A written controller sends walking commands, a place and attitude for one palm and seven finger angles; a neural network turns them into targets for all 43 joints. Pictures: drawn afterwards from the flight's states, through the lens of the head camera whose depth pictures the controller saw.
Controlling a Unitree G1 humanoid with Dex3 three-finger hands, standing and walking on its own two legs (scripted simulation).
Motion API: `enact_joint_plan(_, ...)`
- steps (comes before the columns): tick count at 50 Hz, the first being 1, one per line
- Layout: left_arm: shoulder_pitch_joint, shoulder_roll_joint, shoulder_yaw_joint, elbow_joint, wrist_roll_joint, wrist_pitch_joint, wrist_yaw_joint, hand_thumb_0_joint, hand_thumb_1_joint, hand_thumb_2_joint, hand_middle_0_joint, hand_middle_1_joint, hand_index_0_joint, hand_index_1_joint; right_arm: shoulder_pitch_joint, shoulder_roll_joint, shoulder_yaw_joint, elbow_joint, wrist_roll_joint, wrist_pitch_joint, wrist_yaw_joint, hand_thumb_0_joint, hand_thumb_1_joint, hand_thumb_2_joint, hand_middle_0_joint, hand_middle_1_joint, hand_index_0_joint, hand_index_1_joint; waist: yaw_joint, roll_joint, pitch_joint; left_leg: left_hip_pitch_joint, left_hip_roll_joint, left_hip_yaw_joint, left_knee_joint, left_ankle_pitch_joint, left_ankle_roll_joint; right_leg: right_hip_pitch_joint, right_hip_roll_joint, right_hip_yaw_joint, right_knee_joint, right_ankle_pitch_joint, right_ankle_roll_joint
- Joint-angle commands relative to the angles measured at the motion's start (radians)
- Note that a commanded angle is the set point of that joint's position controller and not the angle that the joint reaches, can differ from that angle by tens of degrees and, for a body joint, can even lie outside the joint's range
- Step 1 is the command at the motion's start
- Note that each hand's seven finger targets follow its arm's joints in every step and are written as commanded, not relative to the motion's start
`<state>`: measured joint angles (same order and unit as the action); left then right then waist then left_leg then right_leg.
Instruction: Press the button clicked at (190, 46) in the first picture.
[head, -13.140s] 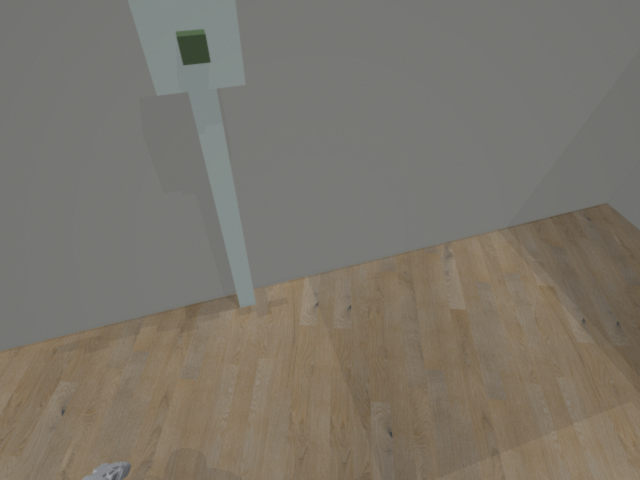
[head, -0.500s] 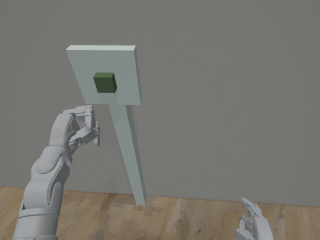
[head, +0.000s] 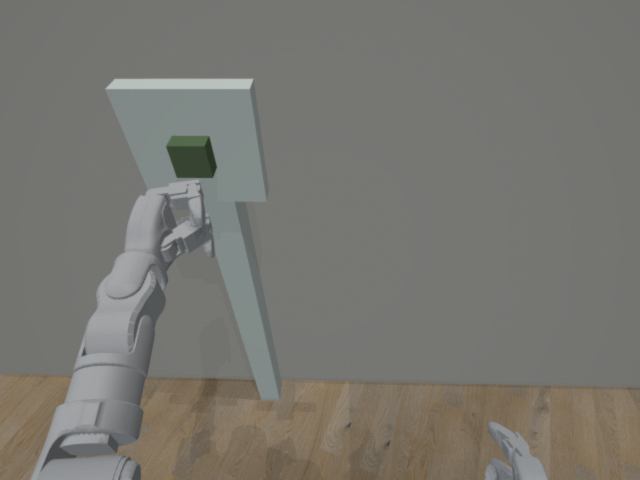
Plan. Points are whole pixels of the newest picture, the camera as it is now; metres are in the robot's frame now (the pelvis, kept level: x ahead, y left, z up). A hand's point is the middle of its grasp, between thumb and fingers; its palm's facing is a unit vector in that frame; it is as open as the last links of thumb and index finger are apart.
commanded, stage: aim a knuckle at the button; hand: left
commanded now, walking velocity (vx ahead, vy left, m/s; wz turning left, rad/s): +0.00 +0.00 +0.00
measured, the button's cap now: (193, 155) +0.48 +0.20 +0.18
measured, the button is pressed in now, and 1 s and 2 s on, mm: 0 0 0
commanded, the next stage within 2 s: none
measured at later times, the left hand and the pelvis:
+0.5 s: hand (210, 227) +0.38 +0.16 +0.14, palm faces +0.02 -1.00 -0.01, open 3.1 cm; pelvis +0.01 +0.00 +0.00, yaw -1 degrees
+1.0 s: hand (208, 223) +0.38 +0.16 +0.15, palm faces +0.03 -1.00 -0.02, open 3.1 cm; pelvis +0.00 +0.00 +0.00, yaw +0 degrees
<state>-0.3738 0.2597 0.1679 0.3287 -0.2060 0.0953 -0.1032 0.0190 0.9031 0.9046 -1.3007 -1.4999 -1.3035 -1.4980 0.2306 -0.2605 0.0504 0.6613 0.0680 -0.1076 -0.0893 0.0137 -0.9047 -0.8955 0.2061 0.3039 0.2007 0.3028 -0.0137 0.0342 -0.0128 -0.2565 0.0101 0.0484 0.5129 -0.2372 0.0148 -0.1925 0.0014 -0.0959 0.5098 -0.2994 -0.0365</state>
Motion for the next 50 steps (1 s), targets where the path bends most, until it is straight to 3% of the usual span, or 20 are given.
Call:
enact_joint_plan(1,-0.495,0.202,0.085,-0.115,-0.009,-0.099,0.023,0.0,0.9,0.9,-1.3,-1.5,-1.3,-1.5,-0.082,-0.116,-0.046,-0.124,0.001,-0.044,-0.007,0.0,-0.9,-0.9,0.2,0.3,0.2,0.3,-0.018,-0.058,-0.221,0.149,-0.003,-0.068,-0.053,0.103,0.021,-0.067,-0.004,0.075,-0.099,0.169,0.019)
enact_joint_plan(3,-0.448,0.273,0.158,-0.063,-0.002,-0.1,0.029,0.0,0.9,0.9,-1.3,-1.5,-1.3,-1.5,-0.073,-0.123,-0.047,-0.122,-0.004,-0.032,-0.005,0.0,-0.9,-0.9,0.2,0.3,0.2,0.3,0.008,-0.076,-0.248,0.122,-0.006,-0.06,-0.053,0.13,0.024,-0.017,-0.006,0.082,-0.094,0.206,0.019)
enact_joint_plan(7,-0.409,0.278,0.167,-0.082,0.006,-0.109,0.014,0.0,0.9,0.9,-1.3,-1.5,-1.3,-1.5,-0.074,-0.112,-0.047,-0.16,-0.001,-0.017,0.006,0.0,-0.9,-0.9,0.2,0.3,0.2,0.3,0.029,0.006,-0.297,0.117,-0.013,-0.038,-0.052,0.208,0.022,0.054,-0.016,0.087,-0.071,0.334,0.016)
enact_joint_plan(8,-0.37,0.287,0.183,-0.069,0.005,-0.111,0.009,0.0,0.9,0.9,-1.3,-1.5,-1.3,-1.5,-0.07,-0.115,-0.05,-0.163,0.0,-0.014,0.009,0.0,-0.9,-0.9,0.2,0.3,0.2,0.3,0.035,-0.014,-0.297,0.111,-0.01,-0.038,-0.048,0.222,0.024,0.065,-0.014,0.085,-0.068,0.353,0.015)
enact_joint_plan(13,-0.375,0.211,0.116,-0.116,-0.025,-0.135,-0.039,0.0,0.9,0.9,-1.3,-1.5,-1.3,-1.5,-0.06,-0.12,-0.06,-0.177,0.009,-0.017,0.011,0.0,-0.9,-0.9,0.2,0.3,0.2,0.3,0.005,-0.066,-0.256,0.125,-0.006,-0.031,-0.04,0.216,0.032,0.024,-0.003,0.081,-0.078,0.371,0.022)
enact_joint_plan(15,-0.381,0.204,0.103,-0.161,-0.028,-0.144,-0.049,0.0,0.9,0.9,-1.3,-1.5,-1.3,-1.5,-0.059,-0.118,-0.063,-0.178,0.011,-0.021,0.009,0.0,-0.9,-0.9,0.2,0.3,0.2,0.3,0.002,-0.012,-0.268,0.149,-0.008,-0.031,-0.038,0.22,0.031,0.011,-0.002,0.083,-0.076,0.368,0.02)
enact_joint_plan(18,-0.421,0.147,0.039,-0.19,-0.026,-0.142,-0.046,0.0,0.9,0.9,-1.3,-1.5,-1.3,-1.5,-0.058,-0.116,-0.062,-0.164,0.012,-0.027,0.006,0.0,-0.9,-0.9,0.2,0.3,0.2,0.3,-0.023,-0.01,-0.23,0.167,-0.005,-0.037,-0.032,0.203,0.032,-0.043,0.002,0.076,-0.084,0.33,0.022)
enact_joint_plan(22,-0.473,0.213,0.091,-0.199,-0.017,-0.133,-0.012,0.0,0.9,0.9,-1.3,-1.5,-1.3,-1.5,-0.063,-0.121,-0.061,-0.15,0.009,-0.027,-0.003,0.0,-0.9,-0.9,0.2,0.3,0.2,0.3,-0.019,-0.017,-0.242,0.168,-0.005,-0.049,-0.041,0.167,0.031,-0.047,-0.001,0.079,-0.091,0.267,0.021)
enact_joint_plan(25,-0.478,0.21,0.093,-0.206,-0.008,-0.135,0.011,0.0,0.9,0.9,-1.3,-1.5,-1.3,-1.5,-0.072,-0.115,-0.055,-0.149,0.004,-0.026,-0.001,0.0,-0.9,-0.9,0.2,0.3,0.2,0.3,-0.01,-0.015,-0.277,0.177,-0.006,-0.051,-0.042,0.188,0.03,-0.024,-0.004,0.079,-0.082,0.286,0.019)
enact_joint_plan(26,-0.467,0.202,0.094,-0.188,-0.009,-0.132,0.015,0.0,0.9,0.9,-1.3,-1.5,-1.3,-1.5,-0.073,-0.113,-0.054,-0.149,0.003,-0.025,0.0,0.0,-0.9,-0.9,0.2,0.3,0.2,0.3,-0.009,-0.036,-0.285,0.176,-0.006,-0.049,-0.04,0.195,0.031,-0.014,-0.003,0.078,-0.079,0.299,0.021)
enact_joint_plan(28,-0.417,0.256,0.15,-0.143,-0.008,-0.125,0.017,0.0,0.9,0.9,-1.3,-1.5,-1.3,-1.5,-0.072,-0.119,-0.054,-0.146,0.0,-0.018,0.001,0.0,-0.9,-0.9,0.2,0.3,0.2,0.3,0.009,-0.068,-0.288,0.151,-0.006,-0.043,-0.04,0.213,0.032,0.023,-0.006,0.083,-0.078,0.337,0.022)
enact_joint_plan(32,-0.343,0.226,0.136,-0.11,-0.009,-0.09,-0.005,0.0,0.9,0.9,-1.3,-1.5,-1.3,-1.5,-0.085,-0.112,-0.05,-0.172,0.007,-0.005,0.009,0.0,-0.9,-0.9,0.2,0.3,0.2,0.3,0.021,-0.023,-0.258,0.131,-0.012,-0.032,-0.044,0.232,0.026,0.034,-0.011,0.08,-0.072,0.387,0.02)
enact_joint_plan(33,-0.308,0.216,0.132,-0.099,-0.009,-0.083,-0.013,0.0,0.9,0.9,-1.3,-1.5,-1.3,-1.5,-0.084,-0.114,-0.051,-0.176,0.007,-0.001,0.012,0.0,-0.9,-0.9,0.2,0.3,0.2,0.3,0.024,-0.044,-0.251,0.127,-0.01,-0.031,-0.04,0.241,0.029,0.036,-0.011,0.077,-0.07,0.4,0.019)
enact_joint_plan(36,-0.287,0.163,0.088,-0.153,-0.021,-0.071,-0.035,0.0,0.9,0.9,-1.3,-1.5,-1.3,-1.5,-0.09,-0.112,-0.053,-0.198,0.012,0.001,0.017,0.0,-0.9,-0.9,0.2,0.3,0.2,0.3,0.018,-0.028,-0.24,0.139,-0.01,-0.031,-0.035,0.247,0.028,0.013,-0.008,0.071,-0.069,0.41,0.02)
enact_joint_plan(38,-0.319,0.13,0.054,-0.182,-0.031,-0.076,-0.041,0.0,0.9,0.9,-1.3,-1.5,-1.3,-1.5,-0.089,-0.113,-0.054,-0.198,0.013,0.002,0.015,0.0,-0.9,-0.9,0.2,0.3,0.2,0.3,-0.001,-0.074,-0.216,0.139,-0.006,-0.037,-0.032,0.232,0.032,-0.01,-0.003,0.066,-0.077,0.385,0.022)
enact_joint_plan(41,-0.413,0.176,0.074,-0.247,-0.028,-0.098,-0.027,0.0,0.9,0.9,-1.3,-1.5,-1.3,-1.5,-0.092,-0.116,-0.056,-0.189,0.011,-0.003,0.004,0.0,-0.9,-0.9,0.2,0.3,0.2,0.3,-0.015,-0.055,-0.224,0.157,-0.006,-0.044,-0.031,0.196,0.033,-0.036,-0.001,0.075,-0.084,0.325,0.024)
enact_joint_plan(44,-0.506,0.186,0.061,-0.32,-0.008,-0.13,0.003,0.0,0.9,0.9,-1.3,-1.5,-1.3,-1.5,-0.1,-0.107,-0.052,-0.177,0.003,-0.014,-0.001,0.0,-0.9,-0.9,0.2,0.3,0.2,0.3,-0.022,0.023,-0.265,0.203,-0.003,-0.056,-0.031,0.191,0.031,-0.051,-0.002,0.077,-0.08,0.277,0.016)
enact_joint_plan(47,-0.506,0.2,0.077,-0.272,-0.002,-0.138,0.021,0.0,0.9,0.9,-1.3,-1.5,-1.3,-1.5,-0.096,-0.107,-0.047,-0.158,-0.001,-0.017,-0.004,0.0,-0.9,-0.9,0.2,0.3,0.2,0.3,-0.017,0.02,-0.277,0.201,-0.005,-0.063,-0.037,0.18,0.027,-0.039,-0.002,0.076,-0.079,0.257,0.014)
enact_joint_plan(49,-0.46,0.196,0.084,-0.189,-0.006,-0.119,0.021,0.0,0.9,0.9,-1.3,-1.5,-1.3,-1.5,-0.096,-0.109,-0.045,-0.148,0.002,-0.012,-0.005,0.0,-0.9,-0.9,0.2,0.3,0.2,0.3,-0.013,-0.029,-0.256,0.174,-0.005,-0.06,-0.042,0.169,0.028,-0.029,-0.003,0.076,-0.086,0.259,0.017)
enact_joint_plan(50,-0.453,0.192,0.081,-0.171,-0.007,-0.108,0.017,0.0,0.9,0.9,-1.3,-1.5,-1.3,-1.5,-0.095,-0.11,-0.045,-0.149,0.002,-0.008,-0.004,0.0,-0.9,-0.9,0.2,0.3,0.2,0.3,-0.007,-0.012,-0.26,0.171,-0.007,-0.059,-0.046,0.17,0.025,-0.025,-0.004,0.074,-0.084,0.262,0.016)
